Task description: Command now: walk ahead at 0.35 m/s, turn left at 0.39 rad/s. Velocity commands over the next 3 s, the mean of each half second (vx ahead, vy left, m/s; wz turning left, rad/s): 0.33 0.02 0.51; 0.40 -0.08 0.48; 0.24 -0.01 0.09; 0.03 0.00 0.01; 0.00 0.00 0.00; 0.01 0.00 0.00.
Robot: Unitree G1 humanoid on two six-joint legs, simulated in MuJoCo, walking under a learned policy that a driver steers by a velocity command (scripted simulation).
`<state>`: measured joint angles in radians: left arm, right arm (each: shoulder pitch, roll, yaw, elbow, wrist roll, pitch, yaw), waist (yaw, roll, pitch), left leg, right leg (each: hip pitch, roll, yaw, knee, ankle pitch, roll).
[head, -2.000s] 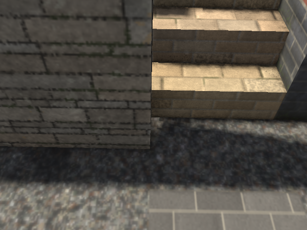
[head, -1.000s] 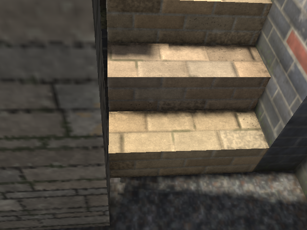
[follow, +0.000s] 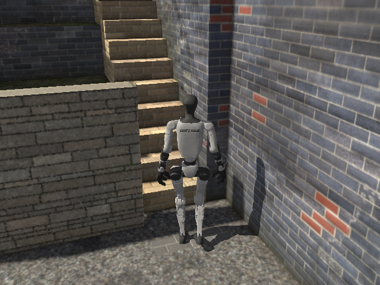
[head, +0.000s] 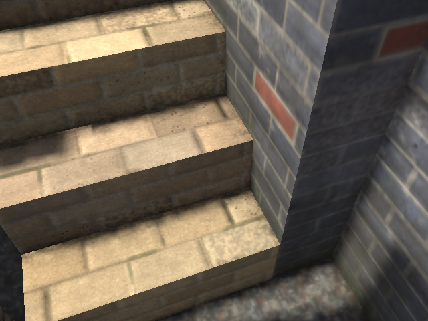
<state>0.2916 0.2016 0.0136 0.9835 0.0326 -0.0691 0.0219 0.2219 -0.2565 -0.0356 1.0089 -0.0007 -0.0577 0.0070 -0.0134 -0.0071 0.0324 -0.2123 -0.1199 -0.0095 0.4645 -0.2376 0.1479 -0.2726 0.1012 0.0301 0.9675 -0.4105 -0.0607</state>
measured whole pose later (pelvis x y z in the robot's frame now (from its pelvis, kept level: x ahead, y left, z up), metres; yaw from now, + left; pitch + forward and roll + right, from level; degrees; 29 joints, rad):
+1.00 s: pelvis +0.26 +0.08 +0.01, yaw +32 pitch +2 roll -1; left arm 0.25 0.18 -0.01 0.78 0.02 0.00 0.01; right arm 0.25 -0.19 -0.02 0.71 -0.04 -0.04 -0.03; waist -0.01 -0.02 0.00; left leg -0.21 -0.09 -0.07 0.42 -0.23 0.07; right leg -0.42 -0.03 -0.02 0.77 -0.28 0.01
